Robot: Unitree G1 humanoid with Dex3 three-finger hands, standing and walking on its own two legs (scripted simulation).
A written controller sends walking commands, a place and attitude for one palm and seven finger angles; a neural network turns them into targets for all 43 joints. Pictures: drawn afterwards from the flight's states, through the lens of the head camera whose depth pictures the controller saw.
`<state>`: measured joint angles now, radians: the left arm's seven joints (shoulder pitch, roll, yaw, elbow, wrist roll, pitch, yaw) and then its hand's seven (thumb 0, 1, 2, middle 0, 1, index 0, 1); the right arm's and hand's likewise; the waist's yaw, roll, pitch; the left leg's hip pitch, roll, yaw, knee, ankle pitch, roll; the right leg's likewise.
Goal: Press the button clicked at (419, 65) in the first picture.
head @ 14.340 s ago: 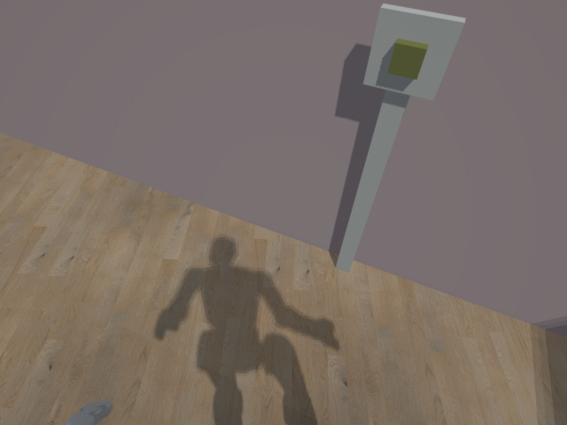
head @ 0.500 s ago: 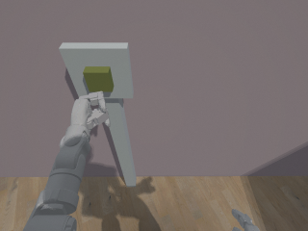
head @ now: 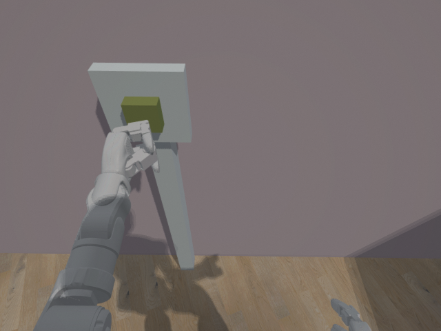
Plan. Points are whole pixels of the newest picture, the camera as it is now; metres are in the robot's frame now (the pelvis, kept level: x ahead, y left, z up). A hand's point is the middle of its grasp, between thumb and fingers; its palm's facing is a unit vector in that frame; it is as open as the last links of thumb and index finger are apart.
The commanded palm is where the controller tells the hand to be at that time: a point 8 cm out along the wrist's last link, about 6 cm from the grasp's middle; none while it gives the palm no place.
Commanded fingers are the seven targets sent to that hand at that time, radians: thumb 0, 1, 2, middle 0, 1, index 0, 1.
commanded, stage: aim a knuckle at the button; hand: left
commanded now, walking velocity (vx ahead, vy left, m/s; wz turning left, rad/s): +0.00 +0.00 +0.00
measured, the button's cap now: (144, 114) +0.47 +0.18 +0.15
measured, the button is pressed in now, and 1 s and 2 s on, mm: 0 3 12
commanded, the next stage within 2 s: press the button with the knuckle in 0.42 s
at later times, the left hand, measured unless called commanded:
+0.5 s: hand (151, 162) +0.38 +0.15 +0.12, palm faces +0.05 -1.00 +0.01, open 3.1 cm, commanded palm +0.35 +0.20 +0.13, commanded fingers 0.00 0.90 0.90 -1.30 -1.50 -1.30 -1.50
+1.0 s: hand (152, 142) +0.42 +0.15 +0.13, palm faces +0.04 -1.00 +0.01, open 3.0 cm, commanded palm +0.39 +0.20 +0.13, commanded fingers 0.00 0.90 0.90 -1.30 -1.50 -1.30 -1.50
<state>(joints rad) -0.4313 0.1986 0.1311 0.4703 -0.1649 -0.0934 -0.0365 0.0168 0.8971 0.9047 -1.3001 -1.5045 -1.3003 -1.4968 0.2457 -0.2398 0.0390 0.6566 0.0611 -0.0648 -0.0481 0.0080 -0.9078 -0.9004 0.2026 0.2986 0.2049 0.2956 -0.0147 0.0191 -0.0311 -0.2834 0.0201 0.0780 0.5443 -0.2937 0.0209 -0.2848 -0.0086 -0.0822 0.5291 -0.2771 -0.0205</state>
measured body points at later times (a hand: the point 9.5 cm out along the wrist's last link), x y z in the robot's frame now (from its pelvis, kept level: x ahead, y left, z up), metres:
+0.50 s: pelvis +0.00 +0.00 +0.00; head +0.01 -0.01 +0.45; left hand +0.37 +0.20 +0.12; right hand +0.14 -0.24 -0.10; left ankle -0.01 +0.10 -0.73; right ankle +0.00 -0.10 -0.73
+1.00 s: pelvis -0.01 +0.01 +0.00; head +0.01 +0.01 +0.45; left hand +0.41 +0.21 +0.13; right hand +0.11 -0.24 -0.11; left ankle -0.01 +0.10 -0.73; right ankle +0.00 -0.10 -0.73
